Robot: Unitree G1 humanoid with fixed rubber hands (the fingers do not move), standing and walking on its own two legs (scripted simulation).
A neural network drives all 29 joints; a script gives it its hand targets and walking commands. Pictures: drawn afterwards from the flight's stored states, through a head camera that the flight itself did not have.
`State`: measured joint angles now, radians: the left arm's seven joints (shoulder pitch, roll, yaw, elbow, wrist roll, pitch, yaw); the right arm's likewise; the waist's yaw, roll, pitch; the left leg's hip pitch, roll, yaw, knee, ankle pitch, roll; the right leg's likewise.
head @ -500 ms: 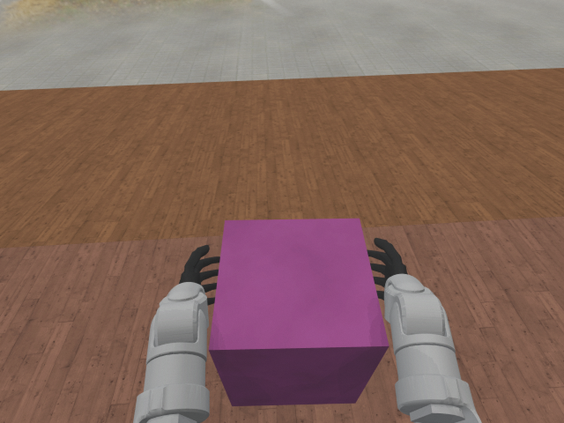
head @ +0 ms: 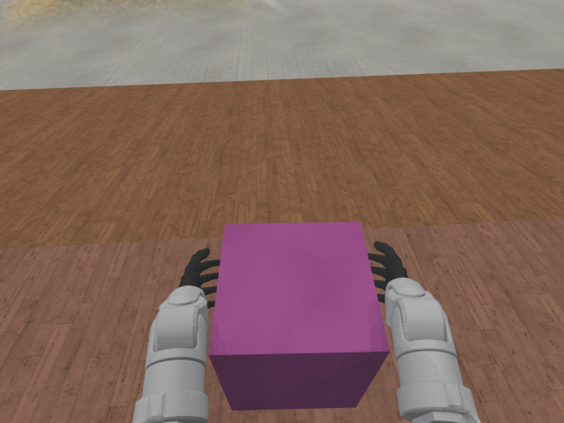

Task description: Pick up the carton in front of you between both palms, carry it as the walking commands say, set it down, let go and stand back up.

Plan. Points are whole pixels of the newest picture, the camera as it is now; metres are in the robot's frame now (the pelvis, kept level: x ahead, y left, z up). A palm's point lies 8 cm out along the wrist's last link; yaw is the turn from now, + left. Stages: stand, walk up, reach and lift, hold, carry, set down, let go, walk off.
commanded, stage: hold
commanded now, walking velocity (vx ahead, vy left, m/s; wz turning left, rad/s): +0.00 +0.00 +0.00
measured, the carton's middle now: (293, 319) +0.28 +0.00 -0.03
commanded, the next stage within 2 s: carry in 0.10 s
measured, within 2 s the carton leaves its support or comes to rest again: neither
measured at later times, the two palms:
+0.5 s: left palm (189, 250) +0.36 +0.17 +0.06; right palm (373, 241) +0.37 -0.13 +0.06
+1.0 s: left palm (194, 158) +0.64 +0.20 +0.05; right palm (329, 151) +0.65 -0.10 +0.06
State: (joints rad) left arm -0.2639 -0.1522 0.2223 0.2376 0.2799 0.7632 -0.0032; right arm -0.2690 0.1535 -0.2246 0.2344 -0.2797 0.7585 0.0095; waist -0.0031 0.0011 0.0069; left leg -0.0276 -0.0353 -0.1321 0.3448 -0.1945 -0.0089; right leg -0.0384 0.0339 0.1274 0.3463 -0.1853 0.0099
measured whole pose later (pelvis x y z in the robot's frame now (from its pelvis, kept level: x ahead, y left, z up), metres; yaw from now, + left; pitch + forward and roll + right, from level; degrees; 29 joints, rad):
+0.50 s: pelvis +0.10 +0.01 -0.02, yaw +0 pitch +5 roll +1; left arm -0.14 -0.11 0.12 -0.21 0.11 1.09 0.09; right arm -0.18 0.14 -0.11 -0.17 -0.12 1.07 -0.08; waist 0.00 -0.01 -0.18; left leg -0.23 0.02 0.04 0.58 -0.44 -0.02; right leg -0.34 -0.06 -0.04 0.76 -0.44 0.03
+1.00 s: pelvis +0.38 +0.05 -0.03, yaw +0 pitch +3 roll +2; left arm -0.16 -0.13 0.14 -0.34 0.10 1.21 0.09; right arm -0.18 0.14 -0.09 -0.32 -0.12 1.19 -0.08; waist 0.01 -0.03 -0.08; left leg -0.49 0.01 0.26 0.59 -0.15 0.10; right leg -0.06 -0.12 -0.11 0.77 -0.50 0.02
